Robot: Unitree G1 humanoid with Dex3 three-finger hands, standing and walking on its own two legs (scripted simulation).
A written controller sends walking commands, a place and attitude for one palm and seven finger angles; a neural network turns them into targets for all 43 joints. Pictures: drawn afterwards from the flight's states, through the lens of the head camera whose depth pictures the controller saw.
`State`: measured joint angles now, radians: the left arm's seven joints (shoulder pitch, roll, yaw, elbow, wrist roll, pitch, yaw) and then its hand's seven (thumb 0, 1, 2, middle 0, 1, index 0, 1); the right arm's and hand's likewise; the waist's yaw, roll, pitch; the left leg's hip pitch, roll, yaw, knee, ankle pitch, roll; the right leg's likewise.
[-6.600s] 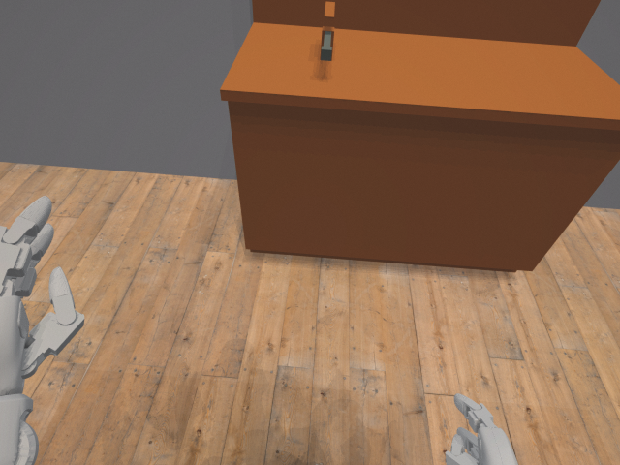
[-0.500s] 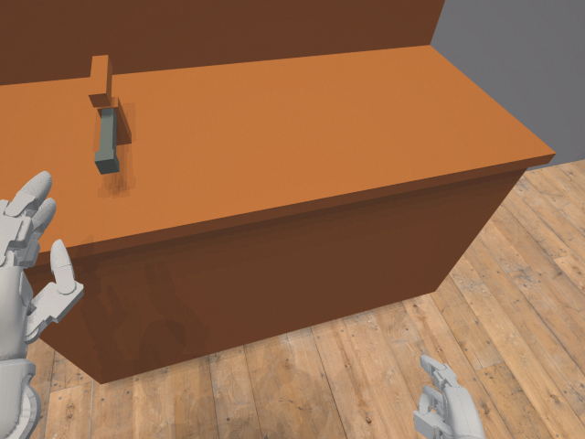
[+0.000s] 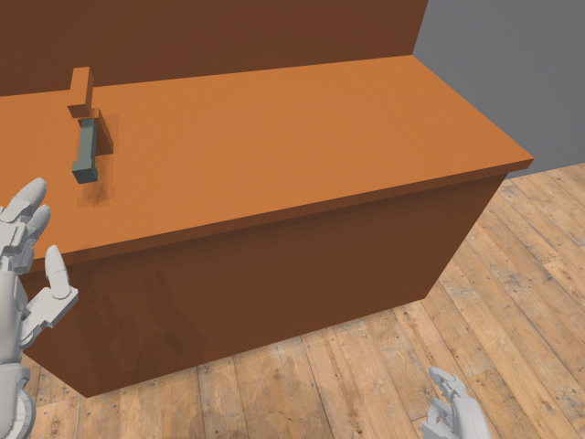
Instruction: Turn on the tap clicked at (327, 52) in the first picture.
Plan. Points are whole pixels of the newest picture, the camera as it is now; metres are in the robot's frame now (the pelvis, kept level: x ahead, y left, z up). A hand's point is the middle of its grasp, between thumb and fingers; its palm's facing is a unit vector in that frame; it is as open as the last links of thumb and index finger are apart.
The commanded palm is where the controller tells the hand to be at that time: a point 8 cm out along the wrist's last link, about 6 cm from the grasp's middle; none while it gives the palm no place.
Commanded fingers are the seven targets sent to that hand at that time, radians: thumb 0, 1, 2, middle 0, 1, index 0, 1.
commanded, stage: shuffle to correct the standing spot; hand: left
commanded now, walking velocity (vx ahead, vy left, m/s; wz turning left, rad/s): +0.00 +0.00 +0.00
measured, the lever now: (85, 171) +0.47 +0.38 +0.08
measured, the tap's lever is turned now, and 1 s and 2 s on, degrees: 0 0 0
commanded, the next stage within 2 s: come to a stop and stand still in 0.86 s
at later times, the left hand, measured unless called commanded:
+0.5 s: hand (56, 250) +0.26 +0.28 +0.16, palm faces +0.42 -0.85 -0.31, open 7.5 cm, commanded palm +0.20 +0.32 +0.17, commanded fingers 0.00 0.90 0.90 -0.20 -0.30 -0.20 -0.30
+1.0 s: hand (71, 184) +0.34 +0.30 +0.18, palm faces +0.45 -0.81 -0.39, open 7.4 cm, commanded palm +0.27 +0.34 +0.17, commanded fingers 0.00 0.90 0.90 -0.20 -0.30 -0.20 -0.30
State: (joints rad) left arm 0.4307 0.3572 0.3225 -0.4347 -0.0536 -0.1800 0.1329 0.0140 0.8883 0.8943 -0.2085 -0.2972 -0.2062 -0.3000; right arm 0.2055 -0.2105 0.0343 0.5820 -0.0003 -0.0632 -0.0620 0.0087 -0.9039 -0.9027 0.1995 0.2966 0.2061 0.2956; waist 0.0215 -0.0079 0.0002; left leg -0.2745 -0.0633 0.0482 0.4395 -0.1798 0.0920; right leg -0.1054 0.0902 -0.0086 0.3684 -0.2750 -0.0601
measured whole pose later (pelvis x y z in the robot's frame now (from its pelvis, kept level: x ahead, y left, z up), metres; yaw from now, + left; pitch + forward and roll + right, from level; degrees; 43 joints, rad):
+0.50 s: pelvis +0.04 +0.03 -0.02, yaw +0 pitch -2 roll -1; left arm 0.40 0.38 0.36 -0.49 -0.05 -0.20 0.15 0.01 0.89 0.89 -0.21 -0.30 -0.21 -0.30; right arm 0.23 -0.21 0.00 0.60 0.00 -0.07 -0.04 0.01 -0.91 -0.90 0.20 0.30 0.20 0.30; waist 0.00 -0.05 0.04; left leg -0.25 -0.07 0.10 0.61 -0.34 0.12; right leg -0.27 0.04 0.01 1.00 -0.48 -0.03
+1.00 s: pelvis +0.14 +0.05 -0.03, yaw +5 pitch -1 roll -3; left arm 0.38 0.43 0.38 -0.58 -0.04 -0.22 0.12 0.01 0.89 0.89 -0.21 -0.30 -0.21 -0.30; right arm 0.21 -0.21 0.00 0.61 -0.01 -0.09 -0.02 0.01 -0.90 -0.90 0.20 0.30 0.21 0.30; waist 0.00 0.00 0.07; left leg -0.38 -0.06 0.01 1.12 -0.45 0.02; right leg -0.34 0.01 -0.20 0.63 -0.29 -0.08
